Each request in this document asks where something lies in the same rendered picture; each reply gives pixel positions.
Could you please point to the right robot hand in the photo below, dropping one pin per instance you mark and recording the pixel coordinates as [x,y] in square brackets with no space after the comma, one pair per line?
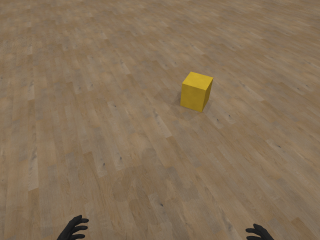
[258,230]

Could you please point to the carton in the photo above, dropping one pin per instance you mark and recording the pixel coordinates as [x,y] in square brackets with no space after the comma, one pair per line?
[195,91]

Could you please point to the left robot hand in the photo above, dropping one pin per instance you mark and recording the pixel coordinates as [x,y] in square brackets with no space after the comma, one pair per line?
[66,234]

